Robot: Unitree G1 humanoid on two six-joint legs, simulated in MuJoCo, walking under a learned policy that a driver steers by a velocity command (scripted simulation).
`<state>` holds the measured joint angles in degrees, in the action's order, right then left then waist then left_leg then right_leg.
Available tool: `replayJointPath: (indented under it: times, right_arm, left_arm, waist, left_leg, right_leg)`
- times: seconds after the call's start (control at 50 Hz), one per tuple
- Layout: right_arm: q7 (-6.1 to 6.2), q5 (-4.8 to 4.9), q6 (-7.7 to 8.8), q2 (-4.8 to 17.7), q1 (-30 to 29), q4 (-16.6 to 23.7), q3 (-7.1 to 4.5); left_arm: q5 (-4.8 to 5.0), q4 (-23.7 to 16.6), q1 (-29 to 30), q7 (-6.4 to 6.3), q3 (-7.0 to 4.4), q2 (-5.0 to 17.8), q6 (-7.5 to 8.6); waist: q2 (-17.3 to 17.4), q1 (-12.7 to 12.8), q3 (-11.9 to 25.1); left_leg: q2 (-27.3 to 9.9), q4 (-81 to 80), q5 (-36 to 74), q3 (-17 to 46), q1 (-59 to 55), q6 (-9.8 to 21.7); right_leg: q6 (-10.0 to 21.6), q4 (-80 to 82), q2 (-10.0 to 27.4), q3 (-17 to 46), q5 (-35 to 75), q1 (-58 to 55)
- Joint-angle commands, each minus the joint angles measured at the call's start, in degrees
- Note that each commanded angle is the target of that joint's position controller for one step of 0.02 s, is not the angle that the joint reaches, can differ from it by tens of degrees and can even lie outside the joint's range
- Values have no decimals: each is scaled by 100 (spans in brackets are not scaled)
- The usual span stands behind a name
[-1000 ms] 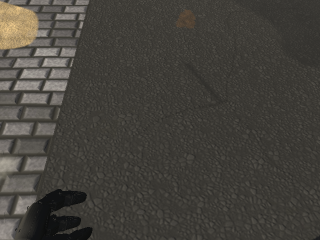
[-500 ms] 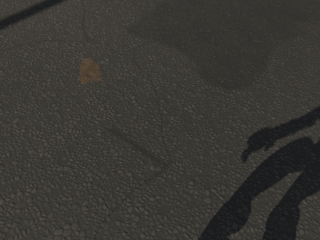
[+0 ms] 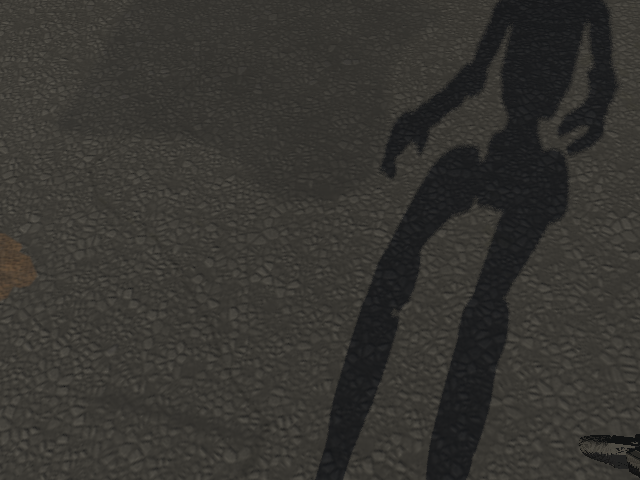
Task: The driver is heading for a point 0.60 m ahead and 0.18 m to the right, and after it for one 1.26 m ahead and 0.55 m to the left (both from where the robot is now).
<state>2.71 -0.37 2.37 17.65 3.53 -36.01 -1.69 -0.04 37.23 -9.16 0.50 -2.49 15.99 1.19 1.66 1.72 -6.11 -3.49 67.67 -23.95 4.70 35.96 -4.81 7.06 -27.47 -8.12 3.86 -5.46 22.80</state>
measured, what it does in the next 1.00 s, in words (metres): walks ahead, turning right: left foot, then right foot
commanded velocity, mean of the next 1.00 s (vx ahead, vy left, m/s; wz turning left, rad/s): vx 0.59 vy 0.00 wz -0.52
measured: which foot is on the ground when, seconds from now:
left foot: up 0.00-0.20, down 0.22-0.62, up 0.64-1.00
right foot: down 0.00-0.24, up 0.26-0.60, down 0.62-1.00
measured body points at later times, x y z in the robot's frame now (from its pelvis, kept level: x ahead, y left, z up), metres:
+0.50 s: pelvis +0.14 +0.03 +0.01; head +0.14 +0.03 +0.46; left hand +0.33 +0.28 -0.08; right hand +0.13 -0.25 -0.11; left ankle +0.10 +0.20 -0.73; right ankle +0.17 -0.10 -0.68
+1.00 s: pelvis +0.44 -0.13 -0.01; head +0.48 -0.16 +0.44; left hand +0.53 +0.15 -0.12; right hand +0.57 -0.45 -0.07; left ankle +0.69 -0.12 -0.70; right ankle +0.22 -0.10 -0.73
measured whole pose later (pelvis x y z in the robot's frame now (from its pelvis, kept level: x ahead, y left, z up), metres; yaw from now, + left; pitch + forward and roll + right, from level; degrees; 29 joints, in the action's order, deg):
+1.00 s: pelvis +0.44 -0.13 -0.01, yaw -32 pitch +4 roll +1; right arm -2.3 -2.3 2.3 15.7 -2.1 -34.4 -0.5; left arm 0.4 48.5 -30.1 0.4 -3.4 16.8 4.3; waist 0.8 6.9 -1.7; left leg -2.1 32.2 2.7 -0.6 39.2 -0.4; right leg 7.5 -11.1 -5.9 13.4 -23.0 -10.4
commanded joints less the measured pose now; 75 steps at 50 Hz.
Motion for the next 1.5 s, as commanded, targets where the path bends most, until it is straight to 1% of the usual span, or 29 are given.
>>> replayJointPath:
  times: [0.02, 0.2, 0.24, 0.26, 0.3, 0.4, 0.42, 0.48, 0.56, 0.62, 0.64, 0.66, 0.68, 0.72, 0.78, 0.92, 0.98, 1.02, 1.04, 1.06, 1.08, 1.1, 1.12, 1.16, 1.28, 1.42, 1.44, 1.48, 1.5]
  right_arm:
    - [37, -30, -66, 341, 815, 77, -134]
    - [-133, 8, -85, 119, 412, 123, -109]
    - [-181, -125, -69, 571, 723, 92, -193]
    - [-180, -89, -102, 947, 1185, -169, -367]
    - [-141, -6, -11, 1009, 1560, -292, -424]
    - [-82, 84, 265, 636, 1463, -328, -414]
    - [-196, -226, 151, 670, 1702, -455, -394]
    - [-306, -164, 136, 776, 1444, -384, -484]
    - [-270, -192, 107, 962, 1475, -466, -541]
    - [-274, -228, 33, 813, 1476, -519, -446]
    - [-287, -359, 22, 482, 1171, -288, -316]
    - [-363, -304, 84, -8, 612, 340, -177]
    - [-385, -362, 142, 335, 84, 450, -209]
    - [-444, -310, 247, 563, 365, 237, -214]
    - [-504, -355, 18, 533, 481, 153, -171]
    - [-550, -134, -29, 257, -1112, 642, 6]
    - [-472, -188, 84, 183, -746, 447, 10]
    - [-326, -218, 161, 484, 487, 45, -135]
    - [-247, 271, 365, 893, 1125, 113, -355]
    - [-208, 185, 390, 1082, 2299, -290, -292]
    - [-362, -68, 511, 1335, 2531, -646, -352]
    - [-430, 17, 496, 924, 2121, -428, -350]
    - [-415, 95, 474, 629, 1378, -257, -295]
    - [-414, 150, 413, 594, 922, -184, -271]
    - [-190, 120, 168, 1055, 764, -118, -442]
    - [28, 242, -293, 921, 756, 102, -527]
    - [30, 241, -310, 725, 711, 167, -484]
    - [-21, 147, -318, 128, 1853, 170, -309]
    - [-84, 162, -295, 588, 2295, 224, -390]
  left_arm:
    - [-8, -246, 56, -159, -248, 826, 10]
    - [0, -32, 141, -131, -65, 324, -222]
    - [-110, 118, -631, -105, -19, 127, -161]
    - [44, 32, -567, -72, -81, 276, -99]
    - [218, -293, 536, -38, -273, 803, 83]
    - [154, -95, 334, 24, -243, 295, 153]
    - [-467, -221, 563, 282, -161, 229, 58]
    - [-217, -313, 542, 544, -164, 230, -65]
    - [-236, -415, 500, 515, -182, 475, -107]
    - [-258, 236, -1309, 375, -324, 697, -3]
    - [-212, 514, -2581, 264, -465, 1168, 57]
    - [-87, 322, -2314, 188, -505, 1728, 69]
    - [-81, 212, -1993, 122, -470, 1526, 70]
    - [-131, 273, -1805, 36, -408, 1258, 94]
    - [-55, 211, -1364, -9, -259, 903, 219]
    - [33, 544, -1749, -3, -372, 1064, 385]
    - [82, 891, -1932, -56, -300, 948, 414]
    - [-24, 1025, -1958, -91, -336, 1169, 446]
    - [49, 969, -1634, -155, -261, 915, 316]
    - [-190, 787, -1264, -187, -171, 700, 257]
    - [9, 948, -2844, -96, 23, -203, 277]
    - [31, 1076, -2709, -72, -8, 525, 272]
    - [73, 758, -1596, -62, -80, 851, 298]
    - [-101, 306, -361, -97, -66, 868, 401]
    - [-72, -111, -26, -194, 127, 308, 271]
    - [29, -322, 538, -140, -86, 704, 173]
    - [12, -250, 345, -143, -141, 768, 211]
    - [-237, -368, 249, -226, -148, 1001, 107]
    - [-239, -328, 364, -217, -214, 1023, 37]
  waist:
    - [-263, -326, 1706]
    - [-832, -285, 1157]
    - [57, 18, 1342]
    - [1116, -84, 1118]
    - [1236, -569, 123]
    - [769, -473, 548]
    - [378, -546, 496]
    - [976, -439, 494]
    - [874, -372, 342]
    - [-164, 464, 910]
    - [-1391, 1064, 1374]
    - [-2688, 743, 1164]
    - [-1613, 825, 753]
    - [-422, 345, 600]
    - [-589, -72, 242]
    - [-536, 263, 13]
    - [-439, 233, 233]
    - [-669, -285, 928]
    - [-630, -1033, 1435]
    - [17, -1371, 2356]
    - [2425, -374, 3325]
    - [1400, -573, 3463]
    - [754, -604, 2350]
    - [-359, -454, 1060]
    - [67, 65, 1043]
    - [538, 64, 1176]
    - [471, 136, 1179]
    - [-1258, -445, 1733]
    - [-1917, -656, 1952]
  left_leg:
    - [-10, -633, 555, -152, -691, -116]
    - [172, -4013, 1660, -315, -2224, 203]
    - [-638, -4185, 1494, 405, -3028, 641]
    - [-1071, -4894, -1432, 1441, -2984, 1331]
    - [-1937, -6000, -2927, 3326, -2615, 1939]
    - [-1261, -5916, -1125, 1182, -3153, 1202]
    - [-1056, -6090, -972, 674, -2665, 1158]
    - [-1047, -6214, -530, -222, -2450, 984]
    - [-1385, -6146, -748, -665, -2425, 964]
    - [-911, -3360, 1647, -1714, -1808, 901]
    - [-537, -829, 1733, -1939, -548, 700]
    - [470, 368, -704, -1057, 1720, 465]
    - [158, 901, -289, -316, 2425, 492]
    - [-278, 370, 505, -223, 1800, 483]
    - [-372, -497, 875, -313, 939, 230]
    - [153, -2948, 2518, -598, -3, 131]
    - [497, -3744, 3061, -973, -1074, 596]
    - [884, -3757, 2753, -1094, -2339, 848]
    - [446, -4085, 3739, -677, -3275, 951]
    - [-343, -3423, 4960, 34, -4924, 1070]
    - [-1953, -3683, 6008, 3259, -6911, 2568]
    - [-1728, -4307, 4753, 3874, -6597, 2542]
    - [-1449, -4481, 4574, 2917, -5621, 2364]
    - [-943, -4789, 5364, 2057, -3873, 2220]
    - [-217, -5006, 5672, 1146, -1707, 2023]
    - [201, -4209, 2441, 2094, -1641, 1151]
    - [428, -3750, 1838, 2018, -1488, 954]
    - [1378, -1484, -1825, 736, -154, 502]
    - [779, -499, -1523, 381, 96, 302]
  right_leg:
    - [938, 448, 1478, 1126, 3462, -816]
    - [421, 122, 1361, 1427, 628, -501]
    - [-175, -659, 608, 963, -2429, 73]
    - [-372, -1252, 224, 17, -2817, 908]
    - [-525, -2898, 659, -84, -2439, 2052]
    - [-512, -3179, 1052, -183, -1132, 2261]
    - [-559, -3027, 825, -342, -1014, 1775]
    - [-578, -2095, 967, -560, -822, 1092]
    - [-263, -1213, 1039, -1051, -1368, 270]
    - [76, -641, 359, -1278, -1642, -2002]
    - [395, 48, 1277, 555, -3272, -3191]
    - [1011, 1630, 2218, 3894, -4916, -3619]
    - [1127, 1886, 2468, 4239, -4167, -3519]
    - [1010, 1479, 2190, 3053, -2979, -2742]
    - [917, 1940, 1566, 2191, -2245, -1601]
    - [815, 2006, 1244, 1748, 678, -1415]
    - [370, 1540, 1261, 1161, 3487, -2092]
    - [8, 51, 1229, 966, 5321, -2532]
    - [-244, -1281, 1364, 986, 5296, -2251]
    - [-438, -3183, 908, 777, 2685, -1407]
    - [-873, -5756, -425, 1008, -3019, 671]
    - [-802, -6074, -7, 973, -2680, 907]
    - [-812, -5746, 401, 754, -2264, 1173]
    - [-871, -5137, 659, 380, -1900, 1378]
    - [-1181, -2043, 532, 98, -1125, 50]
    - [-1186, 41, 401, 617, 428, -990]
    - [-1036, 516, 659, 593, 869, -1420]
    - [239, 587, 2897, 2790, 2165, -2826]
    - [786, 898, 3439, 3625, 1201, -2579]
Velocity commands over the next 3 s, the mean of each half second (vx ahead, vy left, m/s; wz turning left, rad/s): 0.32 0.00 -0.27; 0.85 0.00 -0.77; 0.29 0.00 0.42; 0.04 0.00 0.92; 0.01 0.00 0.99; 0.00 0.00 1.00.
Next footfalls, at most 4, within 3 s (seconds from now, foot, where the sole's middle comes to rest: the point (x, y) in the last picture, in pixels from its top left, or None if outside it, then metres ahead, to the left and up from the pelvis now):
0.22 left None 0.14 0.19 -0.77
0.62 right None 0.25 -0.11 -0.77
1.04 left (443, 325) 0.73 -0.18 -0.77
1.46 right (553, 299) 0.80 -0.43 -0.77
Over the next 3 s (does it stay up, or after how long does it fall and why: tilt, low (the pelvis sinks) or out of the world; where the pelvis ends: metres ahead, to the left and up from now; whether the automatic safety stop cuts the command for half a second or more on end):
stays up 0.74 -0.22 0.01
